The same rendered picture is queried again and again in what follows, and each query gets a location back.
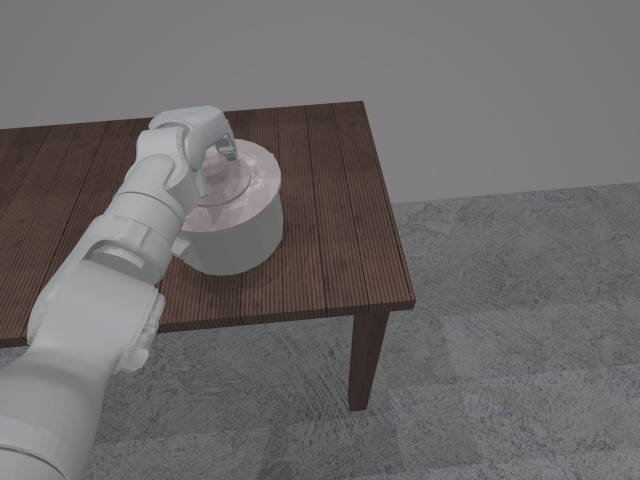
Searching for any table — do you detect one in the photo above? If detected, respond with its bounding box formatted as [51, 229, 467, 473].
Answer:
[0, 101, 416, 412]

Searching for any lid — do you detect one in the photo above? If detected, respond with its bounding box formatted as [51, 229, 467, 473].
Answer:
[180, 139, 281, 236]

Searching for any knob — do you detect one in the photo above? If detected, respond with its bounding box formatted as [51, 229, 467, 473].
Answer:
[202, 152, 230, 186]

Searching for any pot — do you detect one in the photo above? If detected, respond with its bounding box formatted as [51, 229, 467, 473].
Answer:
[171, 153, 283, 276]

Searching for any robot left hand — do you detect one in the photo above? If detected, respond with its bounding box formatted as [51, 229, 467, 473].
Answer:
[149, 106, 238, 198]

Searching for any robot left upper arm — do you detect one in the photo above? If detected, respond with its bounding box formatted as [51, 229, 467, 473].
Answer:
[0, 258, 166, 480]

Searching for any robot left forearm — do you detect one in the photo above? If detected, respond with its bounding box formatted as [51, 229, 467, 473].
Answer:
[27, 118, 206, 345]

